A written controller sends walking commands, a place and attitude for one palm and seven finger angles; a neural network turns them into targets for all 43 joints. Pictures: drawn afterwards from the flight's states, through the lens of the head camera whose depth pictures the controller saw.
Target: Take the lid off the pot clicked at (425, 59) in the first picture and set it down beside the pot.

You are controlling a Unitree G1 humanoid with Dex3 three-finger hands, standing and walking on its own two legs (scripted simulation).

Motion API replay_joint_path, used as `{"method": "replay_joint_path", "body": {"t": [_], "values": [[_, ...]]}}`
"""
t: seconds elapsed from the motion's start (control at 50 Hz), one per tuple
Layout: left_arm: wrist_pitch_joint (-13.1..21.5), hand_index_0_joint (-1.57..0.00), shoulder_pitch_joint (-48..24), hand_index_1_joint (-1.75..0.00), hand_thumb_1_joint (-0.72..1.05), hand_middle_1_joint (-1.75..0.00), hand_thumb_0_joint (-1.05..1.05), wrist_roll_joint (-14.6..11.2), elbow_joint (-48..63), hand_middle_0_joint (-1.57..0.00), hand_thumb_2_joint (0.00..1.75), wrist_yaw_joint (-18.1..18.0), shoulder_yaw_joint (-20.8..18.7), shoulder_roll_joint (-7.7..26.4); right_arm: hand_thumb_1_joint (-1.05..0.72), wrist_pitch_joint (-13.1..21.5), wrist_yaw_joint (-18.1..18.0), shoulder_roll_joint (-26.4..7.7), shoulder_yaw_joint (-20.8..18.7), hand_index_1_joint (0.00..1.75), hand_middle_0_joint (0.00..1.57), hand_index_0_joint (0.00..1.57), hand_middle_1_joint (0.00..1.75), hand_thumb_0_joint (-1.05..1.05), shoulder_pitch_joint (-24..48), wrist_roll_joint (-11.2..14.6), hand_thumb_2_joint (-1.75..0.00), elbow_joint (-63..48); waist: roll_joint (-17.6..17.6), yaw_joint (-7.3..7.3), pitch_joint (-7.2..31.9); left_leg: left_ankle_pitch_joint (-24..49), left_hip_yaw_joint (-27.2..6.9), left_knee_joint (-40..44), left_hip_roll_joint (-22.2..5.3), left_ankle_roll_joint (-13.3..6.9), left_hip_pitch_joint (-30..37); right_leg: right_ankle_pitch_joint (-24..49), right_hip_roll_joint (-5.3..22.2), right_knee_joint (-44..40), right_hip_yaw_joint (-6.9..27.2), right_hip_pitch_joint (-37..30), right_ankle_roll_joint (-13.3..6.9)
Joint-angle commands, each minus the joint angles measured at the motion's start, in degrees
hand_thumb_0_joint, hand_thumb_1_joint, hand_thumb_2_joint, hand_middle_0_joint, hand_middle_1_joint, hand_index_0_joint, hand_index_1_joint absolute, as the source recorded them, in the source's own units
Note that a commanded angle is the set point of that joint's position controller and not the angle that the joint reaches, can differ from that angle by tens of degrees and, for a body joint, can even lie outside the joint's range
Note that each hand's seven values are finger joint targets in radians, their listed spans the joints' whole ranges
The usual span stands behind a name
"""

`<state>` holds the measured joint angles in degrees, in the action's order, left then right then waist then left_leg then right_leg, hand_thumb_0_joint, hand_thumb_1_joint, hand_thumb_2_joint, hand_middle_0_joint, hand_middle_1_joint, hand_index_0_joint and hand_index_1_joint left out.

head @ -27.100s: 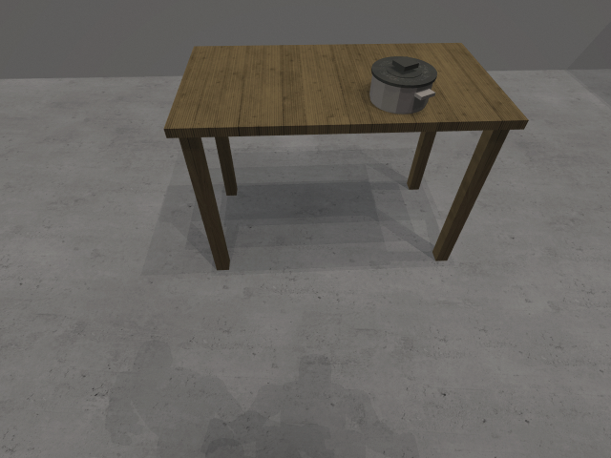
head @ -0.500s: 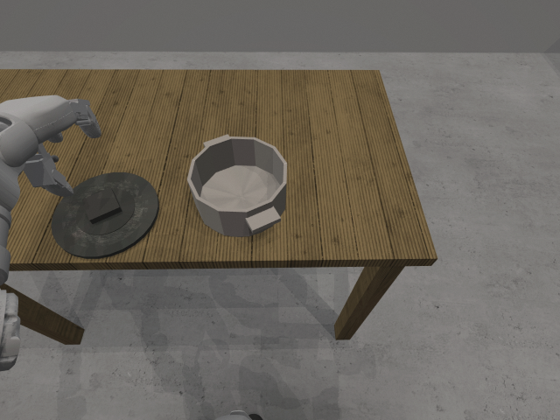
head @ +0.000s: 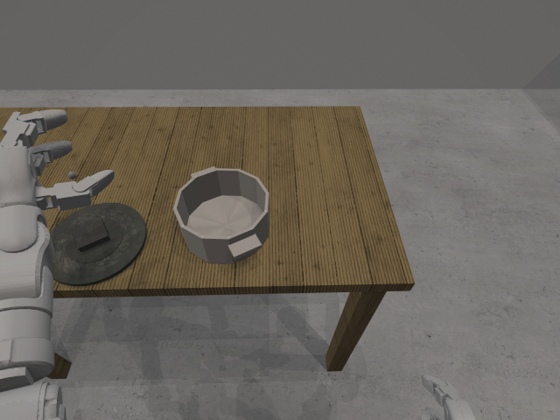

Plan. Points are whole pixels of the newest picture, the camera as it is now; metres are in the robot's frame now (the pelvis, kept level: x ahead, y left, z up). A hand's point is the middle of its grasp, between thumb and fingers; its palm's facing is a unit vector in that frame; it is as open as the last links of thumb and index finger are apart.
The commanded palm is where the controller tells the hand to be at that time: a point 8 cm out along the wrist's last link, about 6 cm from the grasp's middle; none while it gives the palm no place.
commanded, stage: draw the hand back to the body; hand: left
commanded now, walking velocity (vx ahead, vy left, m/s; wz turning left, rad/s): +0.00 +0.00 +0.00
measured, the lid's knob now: (91, 234) +0.43 +0.37 -0.05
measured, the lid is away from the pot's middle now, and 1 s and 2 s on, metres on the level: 0.25 0.25 0.25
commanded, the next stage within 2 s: step back with the hand held close in 1.44 s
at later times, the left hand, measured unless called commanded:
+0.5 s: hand (54, 224) +0.30 +0.28 +0.16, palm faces +0.47 -0.83 -0.30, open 8.4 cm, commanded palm +0.24 +0.30 +0.18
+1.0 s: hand (48, 285) +0.23 +0.24 +0.16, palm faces +0.40 -0.86 -0.33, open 7.4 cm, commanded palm +0.16 +0.28 +0.18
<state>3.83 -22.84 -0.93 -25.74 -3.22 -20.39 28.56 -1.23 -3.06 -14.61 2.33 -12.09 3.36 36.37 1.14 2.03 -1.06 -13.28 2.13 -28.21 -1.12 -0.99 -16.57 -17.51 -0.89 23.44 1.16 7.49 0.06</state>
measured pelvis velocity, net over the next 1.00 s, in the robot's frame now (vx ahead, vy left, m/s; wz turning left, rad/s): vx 0.00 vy -0.01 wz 0.02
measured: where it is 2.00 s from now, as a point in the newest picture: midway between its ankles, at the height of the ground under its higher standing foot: outside the picture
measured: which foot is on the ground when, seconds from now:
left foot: down 0.00-1.00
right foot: down 0.00-1.00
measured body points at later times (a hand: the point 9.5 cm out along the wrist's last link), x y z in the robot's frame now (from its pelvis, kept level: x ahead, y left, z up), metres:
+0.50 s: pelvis +0.01 -0.02 +0.00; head +0.01 -0.04 +0.45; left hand +0.27 +0.32 +0.18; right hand +0.19 -0.26 -0.10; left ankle +0.02 +0.11 -0.74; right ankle -0.06 -0.13 -0.74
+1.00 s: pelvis +0.00 -0.01 +0.00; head -0.02 -0.03 +0.45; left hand +0.20 +0.29 +0.18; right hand +0.19 -0.23 -0.08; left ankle +0.02 +0.11 -0.74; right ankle -0.06 -0.13 -0.74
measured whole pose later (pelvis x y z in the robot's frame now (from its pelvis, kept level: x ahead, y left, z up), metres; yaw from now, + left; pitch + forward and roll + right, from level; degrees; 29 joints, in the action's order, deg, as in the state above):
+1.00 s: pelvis +0.00 -0.01 +0.00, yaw +1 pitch -4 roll +0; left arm 4.4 15.5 -5.7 14.7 -4.0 -17.2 20.0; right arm 3.2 -4.0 -13.7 1.7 -9.2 1.4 36.9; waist 3.4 -2.2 -1.7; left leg -11.9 1.1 -24.9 -0.9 -0.3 -8.9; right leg -16.7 -0.9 20.5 0.1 -0.4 -0.6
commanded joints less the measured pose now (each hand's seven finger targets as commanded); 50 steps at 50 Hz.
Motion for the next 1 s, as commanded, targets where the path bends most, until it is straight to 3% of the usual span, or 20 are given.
{"method": "replay_joint_path", "body": {"t": [0.0,0.06,0.12,0.2,0.3,0.32,0.36,0.42,0.48,0.52,0.58,0.66,0.76,0.86,0.88,0.98], "values": [[2.6,-0.28,-13.5,-0.74,0.29,-0.74,0.00,-2.3,17.9,-0.28,0.66,-1.9,-5.1,16.3,-0.90,3.2,-0.3,-9.2,-4.1,0.30,0.20,0.20,0.30,0.00,2.7,-0.3,-0.90,-6.4,5.1,-1.93,17.3,20.4,-0.8,0.2,-0.2,-1.6,17.6,27.1,-0.3,-1.1,-2.4,2.8,-2.2],[1.5,-0.27,-7.3,-0.69,0.36,-0.69,0.00,-2.8,17.5,-0.27,0.68,-1.9,-6.5,16.2,-0.90,3.1,-0.4,-9.4,-4.7,0.30,0.20,0.20,0.30,0.00,3.0,-0.2,-0.90,-6.1,-0.1,-2.23,15.2,19.7,0.4,-0.3,0.0,-2.2,15.6,30.3,0.0,-1.0,-2.3,2.1,-1.6],[1.9,-0.26,-8.6,-0.64,0.42,-0.64,0.00,-3.0,24.1,-0.26,0.71,-1.9,-5.3,15.2,-0.90,3.6,-0.4,-8.9,-4.6,0.30,0.20,0.20,0.30,0.00,4.0,0.0,-0.90,-6.4,3.8,-2.03,16.8,21.2,0.7,-0.5,0.6,-2.3,18.0,32.2,0.2,-0.9,-2.0,1.6,-1.4],[1.6,-0.25,-2.0,-0.58,0.51,-0.58,0.00,-3.4,24.8,-0.25,0.74,-2.3,-6.9,15.0,-0.90,4.1,-0.6,-8.8,-4.7,0.30,0.20,0.20,0.30,0.00,4.6,-0.3,-0.90,-6.1,0.5,-2.57,15.2,21.2,1.0,-0.4,0.8,-2.6,17.1,34.3,0.3,-0.8,-2.1,1.0,-1.0],[2.2,-0.24,-1.0,-0.50,0.62,-0.50,0.00,-3.7,32.5,-0.24,0.79,-2.5,-6.0,13.2,-0.90,5.0,-0.7,-7.9,-4.3,0.30,0.20,0.20,0.30,0.00,6.1,-0.4,-0.90,-6.7,3.8,-2.68,14.8,20.5,0.9,0.3,0.9,-2.3,19.1,31.9,0.3,-1.4,-2.2,1.4,-1.1],[1.7,-0.23,3.0,-0.49,0.64,-0.49,0.00,-4.0,29.1,-0.23,0.80,-2.6,-6.6,12.6,-0.90,5.0,-0.8,-7.9,-4.3,0.30,0.20,0.20,0.30,0.00,6.2,-0.6,-0.90,-6.4,0.9,-3.02,12.7,19.0,0.9,0.4,0.8,-2.4,17.6,30.8,0.1,-1.7,-2.4,1.9,-1.0],[1.4,-0.23,6.4,-0.46,0.68,-0.46,0.00,-4.4,29.0,-0.23,0.81,-2.4,-7.6,12.7,-0.90,4.8,-0.9,-7.9,-4.4,0.30,0.20,0.20,0.30,0.00,6.8,-0.6,-0.90,-6.7,-1.9,-3.38,12.4,17.8,1.2,0.7,1.0,-2.4,16.3,31.8,0.5,-1.9,-2.4,0.6,-0.8],[2.6,-0.22,4.8,-0.41,0.75,-0.41,0.00,-4.4,36.3,-0.22,0.84,-2.3,-6.0,11.2,-0.90,5.6,-0.9,-6.9,-3.8,0.30,0.20,0.20,0.30,0.00,8.1,-0.7,-0.90,-7.6,5.2,-3.36,13.6,18.6,1.0,1.1,1.0,-2.1,19.4,29.7,0.4,-2.5,-2.1,1.0,-1.1],[2.5,-0.21,7.2,-0.36,0.81,-0.36,0.00,-4.8,35.9,-0.21,0.87,-2.4,-5.2,9.3,-0.90,6.0,-1.1,-6.7,-3.7,0.30,0.20,0.20,0.30,0.00,8.6,-0.8,-0.90,-7.6,0.9,-3.20,10.2,15.6,0.5,2.1,0.7,-2.0,18.3,25.3,0.0,-4.0,-2.6,2.5,-1.2],[3.1,-0.21,8.2,-0.33,0.86,-0.33,0.00,-4.8,39.8,-0.21,0.88,-2.5,-5.6,9.4,-0.90,6.6,-1.2,-6.4,-3.4,0.30,0.20,0.20,0.30,0.00,9.1,-0.9,-0.90,-8.0,3.5,-3.63,11.3,15.5,0.3,2.6,0.5,-2.0,19.6,24.3,0.1,-4.0,-2.6,2.0,-1.4],[2.6,-0.20,14.4,-0.30,0.90,-0.30,0.00,-5.1,37.0,-0.20,0.90,-2.1,-5.1,7.3,-0.90,6.5,-1.3,-6.2,-3.4,0.30,0.20,0.20,0.30,0.00,9.3,-1.2,-0.90,-7.9,-0.6,-3.73,8.9,14.6,0.4,3.0,0.6,-1.9,17.9,23.8,0.0,-4.6,-2.8,1.9,-1.2],[3.7,-0.20,14.1,-0.30,0.90,-0.30,0.00,-4.9,46.2,-0.20,0.90,-2.1,-4.5,7.1,-0.90,7.2,-1.3,-5.7,-2.9,0.30,0.20,0.20,0.30,0.00,10.3,-1.5,-0.90,-8.8,4.8,-4.21,11.1,15.5,-0.2,3.6,0.4,-1.7,20.2,23.2,0.2,-4.8,-2.7,0.9,-1.6],[3.1,-0.20,20.8,-0.30,0.90,-0.30,0.00,-5.2,44.9,-0.20,0.90,-1.9,-3.6,4.9,-0.90,7.1,-1.4,-5.6,-2.8,0.30,0.20,0.20,0.30,0.00,10.7,-1.7,-0.90,-8.7,0.2,-4.14,7.1,11.8,-0.5,4.5,0.2,-1.6,18.1,19.2,0.1,-6.1,-3.1,1.9,-1.5],[4.1,-0.20,25.4,-0.30,0.90,-0.30,0.00,-4.8,52.4,-0.20,0.90,-1.9,-3.0,4.3,-0.90,8.0,-1.3,-5.2,-2.7,0.30,0.20,0.20,0.30,0.00,11.3,-2.1,-0.90,-9.2,3.9,-4.66,8.4,13.2,-0.8,4.8,0.0,-1.3,19.3,19.7,0.3,-6.0,-3.0,0.7,-1.8],[4.1,-0.20,26.9,-0.30,0.90,-0.30,0.00,-4.9,51.9,-0.20,0.90,-2.0,-3.2,4.3,-0.90,8.0,-1.2,-5.2,-2.7,0.30,0.20,0.20,0.30,0.00,11.2,-2.2,-0.90,-9.0,2.0,-4.51,7.6,12.8,-0.9,4.8,0.0,-1.4,18.8,19.2,0.2,-6.3,-3.0,0.9,-1.7],[4.4,-0.20,32.2,-0.30,0.90,-0.30,0.00,-5.0,56.0,-0.20,0.90,-1.8,-3.3,4.0,-0.90,8.0,-1.3,-5.0,-2.9,0.30,0.20,0.20,0.30,0.00,11.8,-2.3,-0.90,-9.5,1.6,-4.68,6.5,11.4,-0.7,4.9,-0.1,-1.4,18.3,17.8,0.5,-7.1,-2.8,1.1,-1.6]]}}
